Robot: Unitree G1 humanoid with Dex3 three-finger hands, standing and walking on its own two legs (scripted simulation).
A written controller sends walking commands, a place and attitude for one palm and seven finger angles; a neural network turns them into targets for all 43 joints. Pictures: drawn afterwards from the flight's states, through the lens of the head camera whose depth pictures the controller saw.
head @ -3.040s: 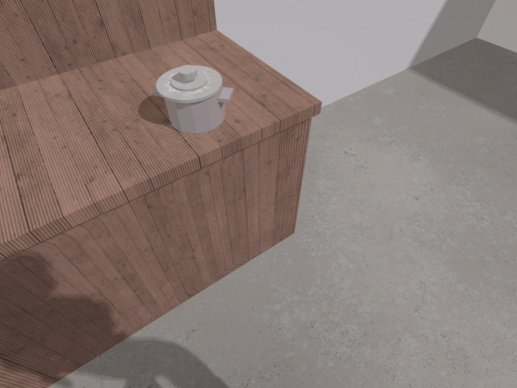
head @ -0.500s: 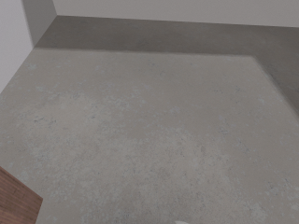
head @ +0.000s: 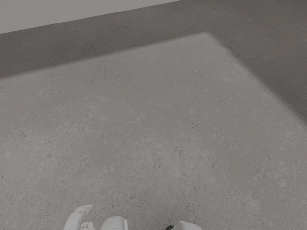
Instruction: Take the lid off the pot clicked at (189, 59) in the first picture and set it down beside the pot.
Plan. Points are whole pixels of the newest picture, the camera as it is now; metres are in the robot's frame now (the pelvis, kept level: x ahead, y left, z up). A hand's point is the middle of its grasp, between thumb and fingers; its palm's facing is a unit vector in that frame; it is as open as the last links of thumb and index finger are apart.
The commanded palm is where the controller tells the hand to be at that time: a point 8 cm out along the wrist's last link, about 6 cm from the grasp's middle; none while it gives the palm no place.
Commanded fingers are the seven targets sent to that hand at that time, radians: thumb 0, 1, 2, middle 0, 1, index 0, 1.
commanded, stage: turn to face it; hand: left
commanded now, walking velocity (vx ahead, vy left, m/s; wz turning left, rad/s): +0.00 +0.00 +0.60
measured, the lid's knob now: out of the picture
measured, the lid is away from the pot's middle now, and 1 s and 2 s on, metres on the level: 0.00 0.00 0.00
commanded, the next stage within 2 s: none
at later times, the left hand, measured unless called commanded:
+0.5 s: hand out of the picture +0.05 +0.24 -0.17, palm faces +0.33 -0.91 -0.25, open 7.4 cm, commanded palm none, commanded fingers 0.00 0.90 0.90 -0.20 -0.30 -0.20 -0.30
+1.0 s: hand out of the picture +0.05 +0.16 -0.14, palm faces +0.58 -0.77 -0.28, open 7.4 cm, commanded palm none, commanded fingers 0.00 0.90 0.90 -0.20 -0.30 -0.20 -0.30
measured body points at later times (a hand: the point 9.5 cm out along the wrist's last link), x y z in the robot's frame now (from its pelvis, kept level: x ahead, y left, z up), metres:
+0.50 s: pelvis +0.08 +0.02 +0.01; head +0.11 +0.05 +0.45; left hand +0.04 +0.29 -0.15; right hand +0.21 -0.20 -0.13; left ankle +0.07 +0.12 -0.73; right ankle +0.10 -0.13 -0.65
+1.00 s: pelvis +0.11 -0.04 +0.01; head +0.15 -0.03 +0.46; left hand +0.02 +0.20 -0.12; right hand +0.36 -0.19 -0.13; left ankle +0.03 +0.07 -0.67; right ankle +0.17 -0.14 -0.73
